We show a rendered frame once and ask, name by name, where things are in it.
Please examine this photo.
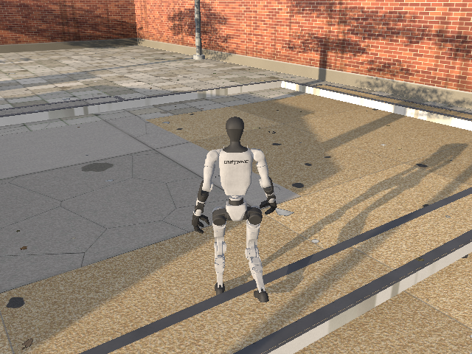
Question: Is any left robot hand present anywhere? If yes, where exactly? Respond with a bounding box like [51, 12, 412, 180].
[192, 213, 209, 234]

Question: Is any robot right upper arm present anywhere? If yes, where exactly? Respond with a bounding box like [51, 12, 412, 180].
[251, 148, 271, 188]

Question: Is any robot left upper arm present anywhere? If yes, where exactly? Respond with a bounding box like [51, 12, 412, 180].
[202, 149, 220, 192]

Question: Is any right robot forearm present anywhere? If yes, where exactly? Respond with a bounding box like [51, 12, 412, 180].
[263, 177, 276, 203]

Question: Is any robot left foot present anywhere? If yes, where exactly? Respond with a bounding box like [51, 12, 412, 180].
[215, 283, 225, 296]

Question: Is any right robot hand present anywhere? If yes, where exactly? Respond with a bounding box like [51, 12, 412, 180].
[260, 199, 277, 215]

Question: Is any robot right shin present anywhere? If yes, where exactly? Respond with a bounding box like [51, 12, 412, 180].
[249, 247, 266, 293]

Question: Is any left robot forearm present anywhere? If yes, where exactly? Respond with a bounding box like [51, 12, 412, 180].
[193, 180, 209, 216]

